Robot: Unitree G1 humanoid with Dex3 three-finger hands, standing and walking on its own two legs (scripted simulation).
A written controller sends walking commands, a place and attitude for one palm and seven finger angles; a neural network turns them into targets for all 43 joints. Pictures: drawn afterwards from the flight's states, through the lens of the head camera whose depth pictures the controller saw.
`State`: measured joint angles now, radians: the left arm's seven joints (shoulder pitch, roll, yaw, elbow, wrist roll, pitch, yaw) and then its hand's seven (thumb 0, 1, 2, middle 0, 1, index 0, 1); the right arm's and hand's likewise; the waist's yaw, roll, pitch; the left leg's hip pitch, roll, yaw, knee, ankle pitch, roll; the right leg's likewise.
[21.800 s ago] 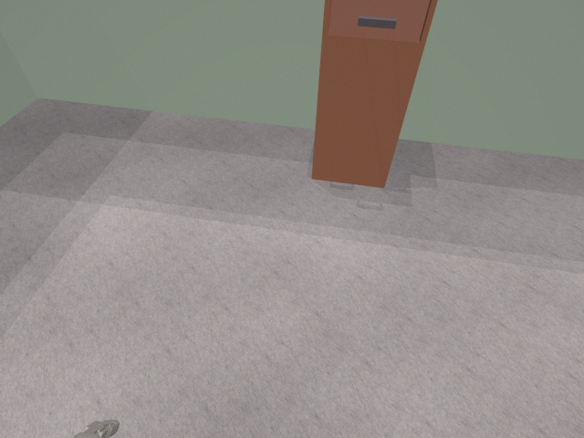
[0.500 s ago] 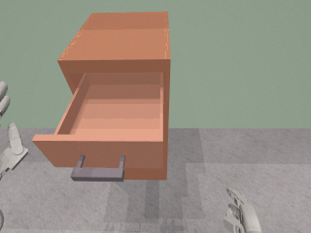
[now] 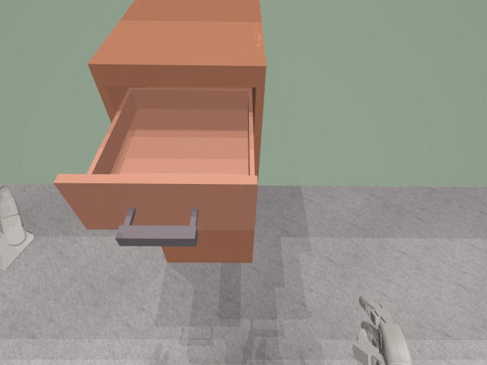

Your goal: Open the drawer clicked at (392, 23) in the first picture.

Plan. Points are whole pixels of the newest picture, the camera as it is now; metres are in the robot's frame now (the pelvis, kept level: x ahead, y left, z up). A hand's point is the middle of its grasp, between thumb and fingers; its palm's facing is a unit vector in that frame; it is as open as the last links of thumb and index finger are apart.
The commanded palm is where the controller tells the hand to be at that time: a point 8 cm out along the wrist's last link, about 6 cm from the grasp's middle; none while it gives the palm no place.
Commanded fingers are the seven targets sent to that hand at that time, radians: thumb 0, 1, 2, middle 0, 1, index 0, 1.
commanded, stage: step back with the hand held close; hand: left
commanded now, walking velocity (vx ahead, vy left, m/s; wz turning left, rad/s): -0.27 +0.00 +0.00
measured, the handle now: (160, 224) +0.33 +0.17 +0.04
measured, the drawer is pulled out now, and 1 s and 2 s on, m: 0.29 0.29 0.29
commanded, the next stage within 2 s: stop stepping back and stand still in 0.46 s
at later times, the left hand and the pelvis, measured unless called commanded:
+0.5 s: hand out of the picture +0.08 +0.20 +0.22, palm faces +0.39 -0.79 -0.48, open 7.4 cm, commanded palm +0.00 +0.24 +0.23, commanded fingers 0.00 0.90 0.90 -0.20 -0.30 -0.20 -0.30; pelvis -0.14 -0.03 +0.01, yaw -2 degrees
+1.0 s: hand out of the picture -0.06 +0.20 +0.23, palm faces +0.54 -0.73 -0.41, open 7.4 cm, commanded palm -0.11 +0.24 +0.23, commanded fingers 0.00 0.90 0.90 -0.20 -0.30 -0.20 -0.30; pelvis -0.24 -0.05 +0.01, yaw +2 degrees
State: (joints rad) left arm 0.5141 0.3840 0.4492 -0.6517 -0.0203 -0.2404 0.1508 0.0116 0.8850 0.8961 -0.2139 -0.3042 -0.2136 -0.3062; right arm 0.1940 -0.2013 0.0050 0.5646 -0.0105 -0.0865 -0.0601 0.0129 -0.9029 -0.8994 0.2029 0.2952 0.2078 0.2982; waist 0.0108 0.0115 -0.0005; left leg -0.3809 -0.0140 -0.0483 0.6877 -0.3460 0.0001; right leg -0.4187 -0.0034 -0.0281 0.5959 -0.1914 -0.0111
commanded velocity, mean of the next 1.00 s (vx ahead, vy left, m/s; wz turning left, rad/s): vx -0.08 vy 0.03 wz -0.01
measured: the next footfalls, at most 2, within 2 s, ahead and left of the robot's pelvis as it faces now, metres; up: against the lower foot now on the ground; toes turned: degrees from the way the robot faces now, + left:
right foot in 0.44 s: -0.11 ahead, -0.12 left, +0.00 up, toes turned -3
left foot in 0.76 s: -0.21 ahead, +0.07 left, +0.00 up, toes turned +8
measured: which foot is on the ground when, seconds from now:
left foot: down 0.00-0.44, up 0.46-0.74, down 0.76-1.00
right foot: down 0.00-0.14, up 0.16-0.42, down 0.44-1.00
